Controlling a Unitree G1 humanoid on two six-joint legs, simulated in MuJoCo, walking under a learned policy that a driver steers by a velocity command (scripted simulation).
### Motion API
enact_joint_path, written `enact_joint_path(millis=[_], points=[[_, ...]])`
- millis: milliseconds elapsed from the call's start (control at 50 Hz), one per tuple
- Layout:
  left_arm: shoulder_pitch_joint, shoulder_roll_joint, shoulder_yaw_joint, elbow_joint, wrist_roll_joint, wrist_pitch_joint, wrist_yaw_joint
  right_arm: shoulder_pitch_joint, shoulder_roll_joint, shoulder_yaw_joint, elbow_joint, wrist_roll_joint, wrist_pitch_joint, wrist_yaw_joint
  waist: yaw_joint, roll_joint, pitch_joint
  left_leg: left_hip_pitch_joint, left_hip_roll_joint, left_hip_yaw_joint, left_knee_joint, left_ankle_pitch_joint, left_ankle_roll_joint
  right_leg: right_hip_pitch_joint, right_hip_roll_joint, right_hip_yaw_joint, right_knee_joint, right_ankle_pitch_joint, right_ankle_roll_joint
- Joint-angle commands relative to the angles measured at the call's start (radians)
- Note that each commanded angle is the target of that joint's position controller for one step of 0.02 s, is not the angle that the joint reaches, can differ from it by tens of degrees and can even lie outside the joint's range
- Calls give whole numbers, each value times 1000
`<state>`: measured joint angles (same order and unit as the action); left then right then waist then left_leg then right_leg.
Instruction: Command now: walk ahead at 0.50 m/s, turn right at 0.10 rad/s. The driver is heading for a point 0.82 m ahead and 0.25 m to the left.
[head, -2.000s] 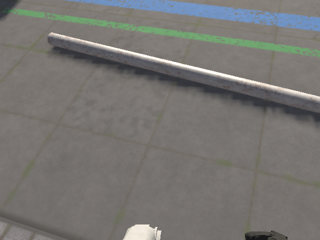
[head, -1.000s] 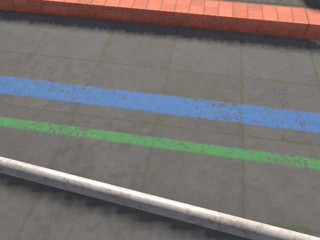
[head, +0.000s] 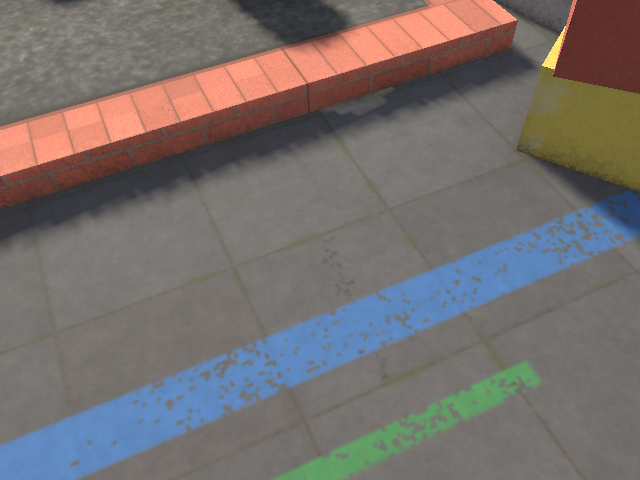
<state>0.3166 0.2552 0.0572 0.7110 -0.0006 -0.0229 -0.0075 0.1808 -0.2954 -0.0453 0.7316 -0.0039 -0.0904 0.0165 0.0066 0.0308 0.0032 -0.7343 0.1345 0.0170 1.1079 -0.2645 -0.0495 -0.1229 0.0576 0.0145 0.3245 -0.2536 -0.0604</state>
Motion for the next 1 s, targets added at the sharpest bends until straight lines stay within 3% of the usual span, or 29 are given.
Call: enact_joint_path(millis=[20,40,60,100,140,180,220,240,260,280,300,320,340,380,420,460,480,520,580,660,720,740,760,780,800,820,840,900,1000], points=[[-91,157,43,-66,8,-45,6,13,-47,-6,-42,3,-15,9,-24,-138,-18,36,-2,8,-54,194,11,-42,-243,72,-103,587,-198],[-111,147,37,-60,-13,-51,12,-18,-68,-8,-56,21,-15,12,-28,-100,25,53,14,-30,-271,299,20,-65,-209,21,-127,471,-161],[-72,149,40,-46,-18,-54,13,-100,-50,-1,-71,25,-16,15,21,-97,47,95,-15,4,-403,375,30,-55,-207,12,-160,406,-147],[-3,185,49,-6,-11,-52,13,-158,-34,2,-100,32,-10,26,40,-105,63,112,-39,-5,-485,408,56,32,-277,36,-185,374,-138],[0,192,57,9,-6,-51,12,-154,-60,-9,-105,34,-1,38,33,-90,71,84,-59,-14,-524,333,95,144,-311,13,-140,421,-116],[-17,209,63,8,-5,-47,17,-100,-91,-26,-105,26,1,46,3,-104,25,160,-111,13,-531,248,129,207,-309,-18,-34,664,-83],[-39,207,59,7,2,-28,28,115,-141,-62,-55,19,13,39,-108,-109,-109,448,-202,77,-534,209,164,178,-243,-90,287,915,-34],[-2,168,43,-4,15,-24,38,239,-194,-78,-39,24,21,28,-148,-18,-202,724,-113,-82,-502,290,205,-26,-197,-113,585,677,4],[165,32,1,-29,24,-45,18,268,-285,-90,-37,23,12,31,-43,270,-343,1066,156,-672,-617,87,448,-438,19,-43,1028,-152,85],[89,114,9,-16,-1,-76,-2,304,-198,-72,-35,32,17,30,-123,188,-427,1141,184,-908,-800,-163,467,-579,31,123,1160,-300,77],[-27,150,16,-61,-40,-95,-13,252,-167,-63,-41,21,18,22,-130,136,-239,1025,172,-780,-818,-218,403,-683,-26,124,1169,-244,53],[-111,143,7,-90,-35,-108,-6,183,-151,-57,-56,18,22,18,-103,32,-143,882,142,-681,-824,-140,369,-682,-68,107,1125,-163,40],[-157,136,5,-116,-9,-116,6,115,-128,-50,-75,15,24,17,-69,4,-70,783,109,-607,-818,98,368,-660,-78,98,1092,-110,48],[-182,122,5,-161,20,-113,19,137,-111,-49,-83,6,15,12,-37,-9,-96,799,0,-498,-803,374,360,-554,-56,103,992,-140,66],[-245,98,-2,-182,19,-100,27,212,-89,-53,-46,14,5,-1,-49,-11,-116,927,-38,-454,-776,528,340,-586,-40,99,836,-166,82],[-260,60,-20,-185,8,-74,25,226,-104,-59,-38,18,24,-17,-42,8,-129,906,-5,-488,-791,475,348,-550,-31,78,631,-276,105],[-226,88,-6,-169,1,-74,20,258,-105,-59,-36,17,24,-18,-38,67,-180,927,39,-553,-776,482,368,-547,-33,94,724,-262,94],[-275,76,-8,-166,-6,-78,12,223,-133,-68,-41,46,40,-37,-36,51,-82,742,18,-500,-823,328,349,-507,-48,89,479,-192,110],[-347,59,-8,-159,-9,-84,7,185,-151,-73,-54,28,69,-54,-53,89,-63,539,-31,-451,-834,292,301,-326,-2,52,334,47,128],[-379,78,8,-163,-7,-88,3,175,-130,-75,-65,38,68,-48,-58,86,-37,449,-56,-478,-783,118,248,-200,7,72,223,178,109],[-277,109,38,-135,-9,-95,12,144,-90,-69,-81,37,59,-44,3,88,-33,393,-82,-494,-677,2,203,-38,-29,74,148,173,73],[-174,136,52,-118,-4,-97,18,134,-48,-56,-92,30,53,-41,48,52,-79,325,-119,-450,-534,-55,171,98,-109,139,128,109,33],[-46,184,61,-102,7,-95,21,178,36,-31,-95,13,50,-37,65,-135,-155,208,-234,-302,-207,-306,123,260,-299,366,56,-31,-40],[6,256,78,-79,23,-88,7,250,-2,-35,-144,50,41,-37,15,-392,-151,-52,-241,-224,2,-386,105,321,-474,842,-94,-410,-181],[-51,183,70,-93,1,-91,3,230,-88,-52,-112,54,43,-40,17,-271,-37,-123,-157,-218,110,-278,83,235,-461,844,-123,-549,-189],[-78,130,56,-91,-8,-89,4,156,-124,-62,-111,34,48,-38,27,-184,37,-123,-131,-196,136,-181,75,159,-408,671,-106,-417,-151],[-100,109,47,-93,-1,-87,2,135,-115,-64,-100,20,52,-36,17,-107,37,-71,-105,-183,133,-115,67,96,-355,527,-105,-249,-122],[-115,88,38,-61,12,-92,0,97,-74,-60,-117,22,54,-19,2,-136,20,4,-52,-149,82,-5,56,6,-274,286,-136,31,-97],[-41,135,50,5,11,-95,5,-1,-43,-43,-151,26,55,-11,31,-96,21,-71,-41,-147,-80,139,28,68,-291,127,-161,258,-121]])
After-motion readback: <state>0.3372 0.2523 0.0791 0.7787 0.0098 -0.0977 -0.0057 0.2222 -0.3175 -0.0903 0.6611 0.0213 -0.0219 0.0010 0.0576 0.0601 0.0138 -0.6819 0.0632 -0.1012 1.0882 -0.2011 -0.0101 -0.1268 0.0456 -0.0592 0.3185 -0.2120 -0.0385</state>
